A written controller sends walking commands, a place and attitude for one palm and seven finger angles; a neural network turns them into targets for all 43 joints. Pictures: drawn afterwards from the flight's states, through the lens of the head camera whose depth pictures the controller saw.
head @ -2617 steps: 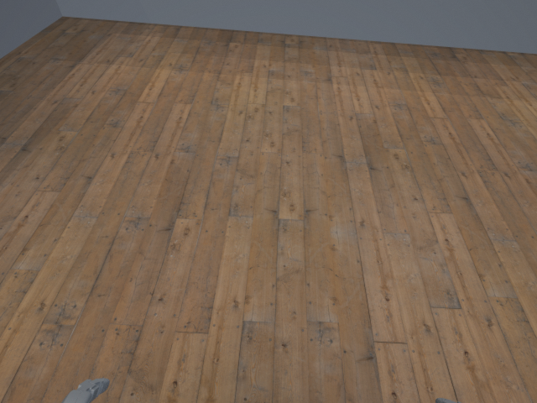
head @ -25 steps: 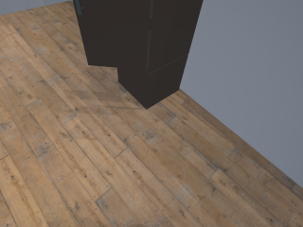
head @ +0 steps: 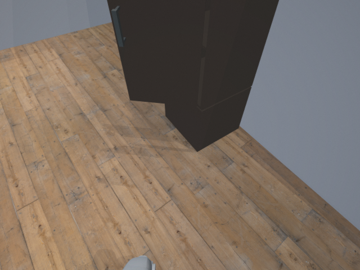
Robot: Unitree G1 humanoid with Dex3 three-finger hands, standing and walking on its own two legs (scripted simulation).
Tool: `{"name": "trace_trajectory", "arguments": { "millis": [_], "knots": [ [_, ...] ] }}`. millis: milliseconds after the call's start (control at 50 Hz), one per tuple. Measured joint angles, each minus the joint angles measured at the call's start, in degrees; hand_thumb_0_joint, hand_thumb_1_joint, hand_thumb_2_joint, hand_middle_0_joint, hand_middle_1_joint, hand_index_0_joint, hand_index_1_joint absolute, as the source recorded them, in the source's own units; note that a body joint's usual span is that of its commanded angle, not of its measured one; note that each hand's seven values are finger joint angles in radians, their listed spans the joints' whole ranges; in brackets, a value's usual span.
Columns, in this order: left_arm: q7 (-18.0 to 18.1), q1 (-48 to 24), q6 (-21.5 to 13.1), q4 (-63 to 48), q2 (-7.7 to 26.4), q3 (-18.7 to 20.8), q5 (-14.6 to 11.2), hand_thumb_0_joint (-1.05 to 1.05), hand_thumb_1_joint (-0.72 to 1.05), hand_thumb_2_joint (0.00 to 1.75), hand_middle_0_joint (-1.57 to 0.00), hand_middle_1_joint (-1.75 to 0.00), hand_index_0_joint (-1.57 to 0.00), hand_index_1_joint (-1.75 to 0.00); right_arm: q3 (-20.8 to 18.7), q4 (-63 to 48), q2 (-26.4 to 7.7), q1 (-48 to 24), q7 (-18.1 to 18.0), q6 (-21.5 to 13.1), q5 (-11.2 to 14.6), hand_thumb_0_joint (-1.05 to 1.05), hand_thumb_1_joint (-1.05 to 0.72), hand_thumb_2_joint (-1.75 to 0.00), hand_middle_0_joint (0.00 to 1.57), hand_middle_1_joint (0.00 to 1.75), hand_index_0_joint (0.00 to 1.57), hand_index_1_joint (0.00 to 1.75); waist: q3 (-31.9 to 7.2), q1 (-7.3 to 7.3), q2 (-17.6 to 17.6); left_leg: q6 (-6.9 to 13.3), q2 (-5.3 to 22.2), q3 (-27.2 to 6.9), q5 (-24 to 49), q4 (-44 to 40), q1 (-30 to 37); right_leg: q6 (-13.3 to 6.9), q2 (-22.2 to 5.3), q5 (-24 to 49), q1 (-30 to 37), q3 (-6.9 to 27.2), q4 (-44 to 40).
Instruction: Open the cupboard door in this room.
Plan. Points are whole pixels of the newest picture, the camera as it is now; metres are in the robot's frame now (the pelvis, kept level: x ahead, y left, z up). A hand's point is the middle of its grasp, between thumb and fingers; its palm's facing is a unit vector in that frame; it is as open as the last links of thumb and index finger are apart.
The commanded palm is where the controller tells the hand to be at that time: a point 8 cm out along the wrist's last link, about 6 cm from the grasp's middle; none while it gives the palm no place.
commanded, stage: take the last steps up to it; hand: left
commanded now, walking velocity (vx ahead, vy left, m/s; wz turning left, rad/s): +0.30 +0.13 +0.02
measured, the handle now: (119, 26) +0.96 +0.31 +0.07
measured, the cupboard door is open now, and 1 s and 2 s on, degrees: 48 48 48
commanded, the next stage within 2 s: come to a stop and stand still in 0.84 s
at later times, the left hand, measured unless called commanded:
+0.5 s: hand (94, 211) +0.29 +0.27 -0.16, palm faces -0.01 -0.98 -0.20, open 7.4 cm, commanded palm none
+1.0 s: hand (97, 194) +0.36 +0.30 -0.20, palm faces +0.02 -0.99 -0.17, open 7.3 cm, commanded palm none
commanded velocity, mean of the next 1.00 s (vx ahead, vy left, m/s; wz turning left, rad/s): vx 0.21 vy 0.04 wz -0.05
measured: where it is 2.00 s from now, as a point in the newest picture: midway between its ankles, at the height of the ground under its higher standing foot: (172, 238)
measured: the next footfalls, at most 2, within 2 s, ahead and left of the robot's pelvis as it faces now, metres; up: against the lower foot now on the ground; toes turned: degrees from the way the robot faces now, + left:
left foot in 0.16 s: +0.18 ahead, +0.18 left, +0.00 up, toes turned +8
right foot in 0.60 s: +0.33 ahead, -0.03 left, +0.00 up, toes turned -10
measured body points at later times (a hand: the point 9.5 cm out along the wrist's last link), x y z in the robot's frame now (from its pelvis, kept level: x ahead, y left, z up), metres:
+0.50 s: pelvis +0.18 +0.09 -0.01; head +0.21 +0.08 +0.44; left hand +0.29 +0.33 -0.15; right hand +0.17 -0.15 -0.16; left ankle +0.14 +0.18 -0.75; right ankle +0.26 -0.03 -0.71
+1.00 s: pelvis +0.38 +0.11 -0.02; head +0.39 +0.13 +0.43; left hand +0.36 +0.35 -0.18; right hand +0.43 -0.13 -0.16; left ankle +0.44 +0.21 -0.75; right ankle +0.30 -0.02 -0.74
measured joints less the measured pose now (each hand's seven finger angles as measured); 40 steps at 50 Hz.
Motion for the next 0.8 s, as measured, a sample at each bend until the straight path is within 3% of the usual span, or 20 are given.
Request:
{"name": "trace_trajectory", "arguments": {
  "millis": [80, 160, 200, 260, 320, 440, 540, 600, 660, 700, 740, 800],
  "knots": [
    [-0.3, 2.0, -0.2, 2.2, -0.4, -0.2, 0.3, 0.00, 0.90, 0.90, -0.20, -0.30, -0.20, -0.30, 0.0, -0.9, -0.2, -1.9, 0.4, -0.8, 0.2, 0.01, -0.91, -0.90, 0.19, 0.30, 0.20, 0.29, 0.7, 1.52, -1.1, -0.2, 0.7, 1.4, 0.9, -12.5, 1.2, 2.1, -1.7, -1.3, 2.8, -0.8, -1.8],
    [-0.4, 4.5, 0.6, 3.9, -0.1, 0.3, 0.3, 0.00, 0.90, 0.90, -0.20, -0.30, -0.20, -0.30, 0.6, -2.0, -0.3, -3.3, 0.3, -2.6, 0.1, 0.01, -0.91, -0.90, 0.19, 0.30, 0.20, 0.29, 0.8, 2.91, -1.4, 1.1, -0.5, 3.4, 0.5, -24.9, 7.5, 4.3, -3.6, -7.1, 3.2, -0.8, 4.3],
    [-0.4, 4.4, 1.8, 4.8, 0.8, 0.6, 0.0, 0.00, 0.90, 0.90, -0.20, -0.30, -0.20, -0.30, 0.7, -2.6, 0.5, -4.4, -0.6, -4.0, -0.3, 0.01, -0.91, -0.90, 0.19, 0.30, 0.20, 0.29, 1.5, 2.31, -2.1, 3.0, -1.4, 4.0, 1.4, -21.3, 6.9, 1.9, -4.6, -12.6, -1.6, 1.7, 17.9],
    [-0.1, 2.1, 3.3, 5.0, 2.5, 1.0, -0.1, 0.00, 0.91, 0.90, -0.20, -0.30, -0.20, -0.30, 1.6, -3.2, 2.9, -4.3, -1.9, -5.0, -0.4, 0.00, -0.91, -0.90, 0.20, 0.30, 0.20, 0.29, 2.2, 1.97, -3.2, 4.7, -1.9, 5.7, -1.9, -20.7, 9.7, -1.1, -2.3, -13.7, -12.1, 5.1, 40.3],
    [-0.3, -1.3, 3.3, 3.5, 3.4, 1.5, 0.0, 0.01, 0.91, 0.90, -0.20, -0.30, -0.20, -0.30, 1.3, -2.8, 4.0, -2.5, -3.3, -5.7, 0.1, -0.01, -0.93, -0.90, 0.20, 0.30, 0.20, 0.29, 1.8, 1.40, -3.1, 4.8, -2.9, 7.0, -1.3, -25.7, 14.3, -1.7, -1.0, -8.5, -19.7, 4.3, 46.5],
    [-0.8, -8.2, 3.0, -1.2, 3.2, 1.5, 0.1, 0.00, 0.91, 0.90, -0.20, -0.30, -0.19, -0.30, 1.4, 0.6, 2.4, 2.4, -3.2, -5.6, -0.3, -0.01, -0.94, -0.90, 0.20, 0.30, 0.20, 0.29, 0.7, 0.26, -1.4, 5.5, -4.9, 8.2, -0.7, -34.6, 22.5, -1.6, -0.2, -1.5, -23.9, 2.8, 32.4],
    [-1.0, -12.2, 2.6, -3.7, 2.7, 1.1, 0.1, 0.00, 0.91, 0.90, -0.19, -0.30, -0.19, -0.30, 1.7, 3.7, 2.5, 6.6, -2.8, -4.6, -0.5, 0.00, -0.92, -0.90, 0.20, 0.30, 0.20, 0.29, 0.4, -1.36, -0.5, 4.6, -5.4, 8.6, -4.0, -35.4, 27.1, -2.1, 0.8, 0.2, -20.2, 2.8, 20.0],
    [-1.2, -12.9, 1.6, -4.7, 2.7, 0.9, 0.3, 0.00, 0.91, 0.90, -0.20, -0.30, -0.19, -0.30, 2.0, 5.1, 2.9, 9.1, -2.6, -4.1, -0.4, 0.00, -0.92, -0.90, 0.20, 0.30, 0.20, 0.29, 0.3, -2.07, -0.1, 3.3, -4.4, 8.6, -9.3, -30.0, 27.7, -3.5, 2.1, 2.2, -14.7, 2.3, 12.5],
    [-0.8, -12.9, -0.2, -4.7, 1.8, 0.6, 0.0, 0.00, 0.91, 0.90, -0.20, -0.30, -0.20, -0.30, 2.0, 6.4, 3.0, 8.5, -2.2, -2.8, 0.3, 0.00, -0.91, -0.90, 0.20, 0.30, 0.20, 0.29, 1.8, -2.34, 1.3, 2.9, -2.4, 4.8, -15.4, -8.7, 19.8, -4.8, 3.4, -0.5, -13.0, 1.0, 14.5],
    [-0.1, -11.4, -0.4, -4.4, 1.0, 0.4, -0.4, 0.00, 0.91, 0.90, -0.20, -0.30, -0.20, -0.30, 1.7, 6.3, 2.8, 7.1, -2.1, -2.2, 0.4, 0.01, -0.91, -0.90, 0.20, 0.30, 0.20, 0.29, 2.3, -2.17, 1.6, 2.5, -2.0, 2.4, -13.6, 1.9, 13.6, -4.4, 4.0, -0.6, -10.3, 0.7, 11.8],
    [0.2, -9.4, -0.3, -3.4, 0.4, 0.2, -0.5, 0.00, 0.91, 0.90, -0.20, -0.30, -0.20, -0.30, 1.5, 5.5, 2.7, 5.2, -2.1, -1.9, 0.3, 0.01, -0.91, -0.90, 0.20, 0.30, 0.20, 0.29, 2.3, -2.08, 1.5, 1.7, -0.9, 1.4, -10.5, 4.2, 8.7, -4.0, 4.5, 0.5, -7.6, 0.7, 7.7],
    [1.1, -6.8, -0.6, -2.0, 1.4, 1.4, -0.8, -0.02, 0.95, 0.90, -0.20, -0.30, -0.20, -0.30, 1.3, 3.7, 3.1, 2.8, -1.8, -2.1, 0.3, 0.01, -0.91, -0.90, 0.20, 0.30, 0.20, 0.29, 1.8, -1.49, 0.5, 0.6, 0.6, 1.0, -6.7, -2.1, 4.7, -3.9, 4.7, 1.5, -4.3, 0.9, 2.8]
  ]
}}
